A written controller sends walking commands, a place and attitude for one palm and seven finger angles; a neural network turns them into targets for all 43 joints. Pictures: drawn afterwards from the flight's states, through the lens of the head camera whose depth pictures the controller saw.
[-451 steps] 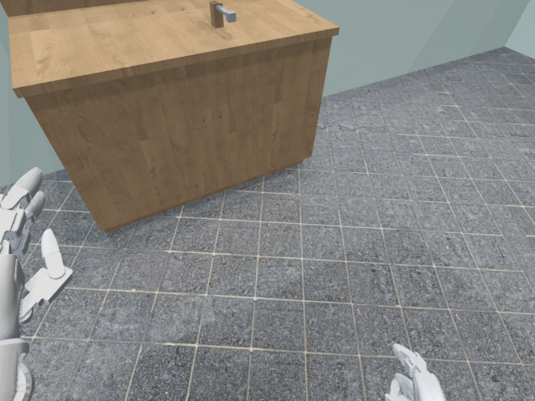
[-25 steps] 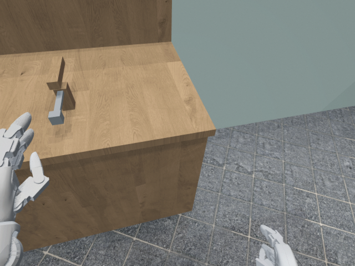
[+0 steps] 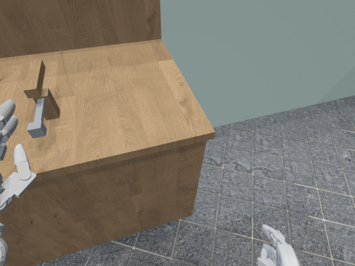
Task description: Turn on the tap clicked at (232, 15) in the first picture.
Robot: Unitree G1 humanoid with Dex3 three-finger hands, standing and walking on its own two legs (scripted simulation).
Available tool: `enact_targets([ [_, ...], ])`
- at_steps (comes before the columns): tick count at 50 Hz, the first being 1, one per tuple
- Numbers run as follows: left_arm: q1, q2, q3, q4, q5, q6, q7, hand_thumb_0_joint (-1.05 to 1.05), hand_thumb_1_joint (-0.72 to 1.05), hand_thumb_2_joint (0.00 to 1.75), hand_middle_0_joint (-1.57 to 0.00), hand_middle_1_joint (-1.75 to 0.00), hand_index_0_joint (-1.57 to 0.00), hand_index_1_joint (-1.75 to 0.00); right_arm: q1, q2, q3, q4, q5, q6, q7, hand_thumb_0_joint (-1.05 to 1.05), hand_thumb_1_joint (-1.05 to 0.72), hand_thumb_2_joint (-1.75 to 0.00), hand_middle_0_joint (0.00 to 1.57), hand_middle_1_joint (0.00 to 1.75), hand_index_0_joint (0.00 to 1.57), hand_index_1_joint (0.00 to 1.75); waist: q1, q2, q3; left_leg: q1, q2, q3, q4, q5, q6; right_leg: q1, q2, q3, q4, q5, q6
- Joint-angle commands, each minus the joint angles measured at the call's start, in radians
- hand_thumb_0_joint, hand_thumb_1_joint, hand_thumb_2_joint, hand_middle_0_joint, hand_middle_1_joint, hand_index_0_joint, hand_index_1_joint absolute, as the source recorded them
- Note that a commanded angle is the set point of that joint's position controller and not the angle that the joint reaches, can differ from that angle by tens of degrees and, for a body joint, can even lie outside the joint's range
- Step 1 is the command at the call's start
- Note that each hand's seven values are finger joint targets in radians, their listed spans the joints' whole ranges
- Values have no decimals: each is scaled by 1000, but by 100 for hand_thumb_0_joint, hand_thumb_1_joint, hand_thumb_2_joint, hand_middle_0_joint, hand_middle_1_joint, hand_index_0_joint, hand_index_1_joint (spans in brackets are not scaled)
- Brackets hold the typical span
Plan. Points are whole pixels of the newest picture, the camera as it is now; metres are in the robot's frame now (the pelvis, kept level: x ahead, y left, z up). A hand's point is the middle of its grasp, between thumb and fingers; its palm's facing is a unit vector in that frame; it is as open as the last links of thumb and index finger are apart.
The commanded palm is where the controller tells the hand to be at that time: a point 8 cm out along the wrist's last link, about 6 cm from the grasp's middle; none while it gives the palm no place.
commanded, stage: shuffle to correct the standing spot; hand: left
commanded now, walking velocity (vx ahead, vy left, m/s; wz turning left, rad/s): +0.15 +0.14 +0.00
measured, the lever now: (37, 129) +0.38 +0.35 +0.10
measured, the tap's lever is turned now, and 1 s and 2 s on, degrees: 0 0 0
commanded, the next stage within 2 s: come to a stop and stand still in 0.10 s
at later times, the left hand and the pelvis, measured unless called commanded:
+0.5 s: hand (23, 151) +0.25 +0.26 +0.20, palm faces +0.38 -0.83 -0.42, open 7.4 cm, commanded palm +0.19 +0.31 +0.20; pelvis +0.03 +0.03 +0.01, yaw -1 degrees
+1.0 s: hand (13, 149) +0.26 +0.30 +0.18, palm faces +0.38 -0.85 -0.35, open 7.4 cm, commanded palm +0.21 +0.33 +0.20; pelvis +0.05 +0.05 +0.02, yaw -1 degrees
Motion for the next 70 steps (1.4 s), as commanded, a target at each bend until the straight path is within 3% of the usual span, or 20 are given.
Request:
enact_targets([
  [1, -45, 164, 119, -178, 5, -66, 29, 0, 90, 90, -20, -30, -20, -30, -86, -133, -55, -156, 7, -48, 3, 0, -90, -90, 20, 30, 20, 30, 39, -17, -177, -189, 103, -76, 178, 732, -75, 348, -58, 60, -161, 459, -105],
  [2, -39, 173, 124, -169, -3, -68, 30, 0, 90, 90, -20, -30, -20, -30, -92, -136, -72, -166, 12, -51, 7, 0, -90, -90, 20, 30, 20, 30, 49, -247, -184, -391, 5, -12, 439, 480, -93, 455, -230, 337, -211, 669, -216],
  [3, -64, 170, 124, -177, -9, -95, 33, 0, 90, 90, -20, -30, -20, -30, -109, -145, -76, -161, 15, -55, 16, 0, -90, -90, 20, 30, 20, 30, 57, -251, -133, -539, 6, -91, 602, -47, -76, 460, -366, 484, -264, 762, -286],
  [4, -31, 199, 152, -153, -11, -99, 36, 0, 90, 90, -20, -30, -20, -30, -105, -145, -65, -147, 13, -44, 18, 0, -90, -90, 20, 30, 20, 30, 64, -124, -67, -556, 92, -238, 608, -153, -55, 348, -414, 499, -269, 668, -260],
  [6, -55, 142, 100, -197, 12, -101, 28, 0, 90, 90, -20, -30, -20, -30, -99, -103, -36, -134, 1, -18, 27, 0, -90, -90, 20, 30, 20, 30, 34, -70, -46, -417, 154, -209, 396, -66, -46, 177, -334, 290, -250, 519, -186],
  [10, -162, 165, 90, -233, 11, -75, 27, 0, 90, 90, -20, -30, -20, -30, -121, -87, -45, -115, 5, -40, -17, 0, -90, -90, 20, 30, 20, 30, 6, -24, -50, 88, 15, 46, -54, 252, -77, -108, -125, 15, -167, 155, -57],
  [11, -176, 169, 96, -252, 10, -73, 24, 0, 90, 90, -20, -30, -20, -30, -104, -99, -58, -125, 11, -47, -25, 0, -90, -90, 20, 30, 20, 30, -4, 53, -64, 135, 42, -27, -111, 215, -57, -133, -89, 10, -46, 118, -34],
  [14, -194, 208, 144, -271, -10, -77, 22, 0, 90, 90, -20, -30, -20, -30, -117, -106, -55, -129, 5, -80, -27, 0, -90, -90, 20, 30, 20, 30, -6, 334, -106, 107, 354, -595, -417, 221, 144, -259, 56, 39, 484, -222, 27],
  [16, -166, 183, 129, -279, 4, -80, 23, 0, 90, 90, -20, -30, -20, -30, -119, -86, -47, -114, -3, -95, -13, 0, -90, -90, 20, 30, 20, 30, 7, 140, -108, 35, 354, -502, -363, 309, 169, -219, -7, 96, 452, -124, 16],
  [19, -42, 149, 116, -287, -4, -64, 25, 0, 90, 90, -20, -30, -20, -30, -122, -92, -30, -118, 1, -109, 0, 0, -90, -90, 20, 30, 20, 30, 33, 209, -150, -40, 271, -225, -303, 341, 71, -5, 12, 19, 69, -64, 13],
  [21, -15, 147, 114, -244, 5, -51, 31, 0, 90, 90, -20, -30, -20, -30, -103, -100, -17, -124, -3, -107, 2, 0, -90, -90, 20, 30, 20, 30, 32, 180, -138, -162, 238, -192, -257, 212, 16, 181, 25, -4, -205, 77, 10],
  [25, -29, 126, 92, -128, -9, -1, 28, 0, 90, 90, -20, -30, -20, -30, -86, -90, -21, -116, -1, -86, -2, 0, -90, -90, 20, 30, 20, 30, 13, -193, -65, -153, 55, -75, 40, 125, -93, 51, -193, 346, -464, 182, -112],
  [34, -155, 164, 62, -255, 7, 2, 35, 0, 90, 90, -20, -30, -20, -30, -152, -109, -11, -126, -1, -70, -44, 0, -90, -90, 20, 30, 20, 30, 31, 165, -175, 84, 150, -191, -265, 590, -53, 121, 19, 31, -234, 346, 11],
  [49, -78, 131, 46, -161, -10, 24, 33, 0, 90, 90, -20, -30, -20, -30, -135, -118, -18, -139, 0, -42, -51, 0, -90, -90, 20, 30, 20, 30, 25, 50, -129, 7, 100, -128, -295, 387, -77, 164, 10, 48, -385, 368, 7],
  [50, -1135, 910, 599, -380, 165, -82, 23, 0, 90, 90, -20, -30, -20, -30, 3, -167, -45, -154, -34, -94, -37, 0, -90, -90, 20, 30, 20, 30, 42, -115, 147, -175, 139, -92, -153, 389, -34, -69, -58, 119, -501, 368, 77],
  [51, -571, 305, 196, 203, 65, -38, -22, 0, 90, 90, -20, -30, -20, -30, -87, -41, 5, -82, 2, -93, -27, 0, -90, -90, 20, 30, 20, 30, 33, -108, -99, 35, 56, -116, -187, 435, -36, -31, -87, 143, -418, 332, -37],
  [52, -334, 184, 112, 221, 40, -37, -35, 0, 90, 90, -20, -30, -20, -30, -67, -132, -55, -130, 0, -113, -22, 0, -90, -90, 20, 30, 20, 30, 77, 14, -104, 88, 83, -92, -175, 437, -55, 21, -62, 228, -418, 466, -14],
  [54, -208, 26, -59, -9, -5, -57, -44, 0, 90, 90, -20, -30, -20, -30, -93, -113, -47, -138, 22, -119, 18, 0, -90, -90, 20, 30, 20, 30, 56, 154, -221, 102, 104, -98, -223, 487, -38, 169, -49, 128, -305, 447, 1],
  [60, -66, 182, 92, -139, 0, -49, 0, 0, 90, 90, -20, -30, -20, -30, -119, -127, -35, -169, 2, -113, 14, 0, -90, -90, 20, 30, 20, 30, 52, -43, -138, -26, 109, -150, -281, 210, -44, 114, -27, 99, -366, 167, -9],
  [70, -202, 143, 60, -186, 19, -86, -7, 0, 90, 90, -20, -30, -20, -30, -105, -126, -26, -152, 0, -152, -12, 0, -90, -90, 20, 30, 20, 30, 40, 121, -110, -55, 155, -208, -380, 112, -35, 157, 14, 42, -298, 188, -2],
])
